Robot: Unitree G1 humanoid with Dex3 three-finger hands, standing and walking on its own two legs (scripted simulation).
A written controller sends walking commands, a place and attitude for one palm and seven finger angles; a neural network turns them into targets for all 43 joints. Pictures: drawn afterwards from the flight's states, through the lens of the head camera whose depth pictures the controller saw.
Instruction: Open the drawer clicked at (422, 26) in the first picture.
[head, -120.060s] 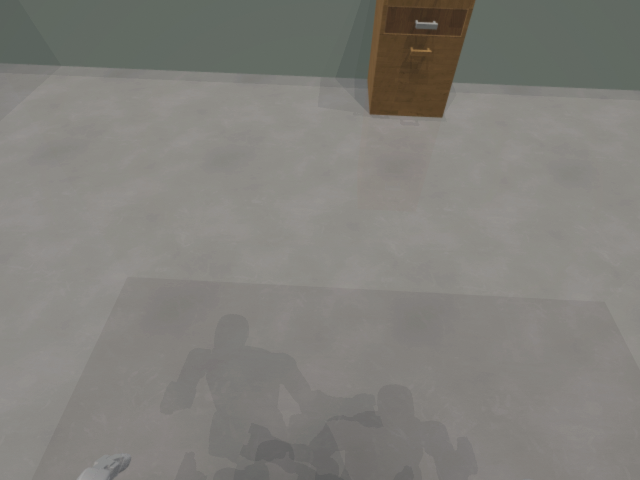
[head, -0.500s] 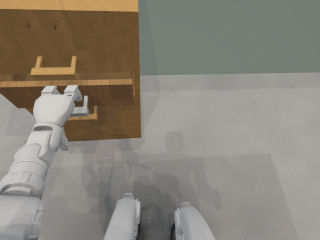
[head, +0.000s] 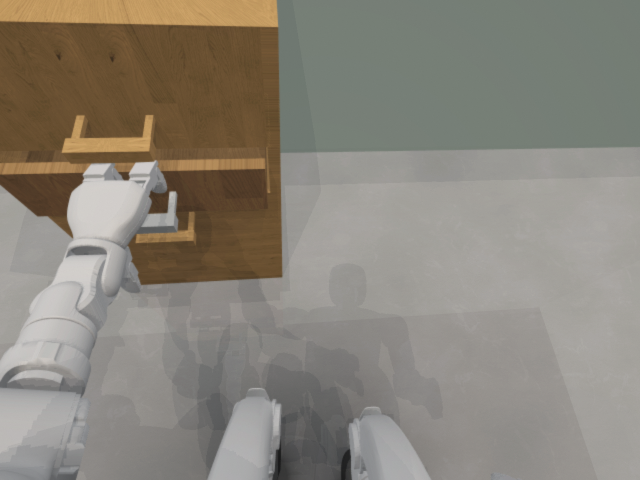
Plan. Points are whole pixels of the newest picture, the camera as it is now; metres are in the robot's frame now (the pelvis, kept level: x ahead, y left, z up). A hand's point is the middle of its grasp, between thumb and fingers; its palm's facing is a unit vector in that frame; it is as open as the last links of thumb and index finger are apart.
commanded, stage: move the hooked fingers above the handle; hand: left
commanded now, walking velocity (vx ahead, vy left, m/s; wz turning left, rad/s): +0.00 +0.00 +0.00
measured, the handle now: (143, 211) +0.49 +0.29 -0.12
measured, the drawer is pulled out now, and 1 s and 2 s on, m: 0.04 0.04 0.04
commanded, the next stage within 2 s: lower the fingers behind the handle in 1.10 s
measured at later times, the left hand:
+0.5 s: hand (133, 231) +0.42 +0.27 -0.05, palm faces -0.09 -0.04 -1.00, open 13.8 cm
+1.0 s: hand (134, 234) +0.42 +0.27 -0.05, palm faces -0.05 -0.06 -1.00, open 13.8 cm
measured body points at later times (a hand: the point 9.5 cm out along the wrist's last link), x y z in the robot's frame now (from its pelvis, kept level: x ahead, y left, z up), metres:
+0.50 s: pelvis +0.00 +0.00 +0.00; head +0.14 +0.02 +0.43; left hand +0.42 +0.27 +0.00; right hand +0.06 -0.26 -0.12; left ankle +0.05 +0.09 -0.61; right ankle +0.01 -0.14 -0.61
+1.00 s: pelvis +0.00 +0.00 +0.00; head +0.15 +0.02 +0.42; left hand +0.42 +0.27 +0.00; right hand +0.08 -0.27 -0.13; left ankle +0.05 +0.09 -0.61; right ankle +0.01 -0.14 -0.61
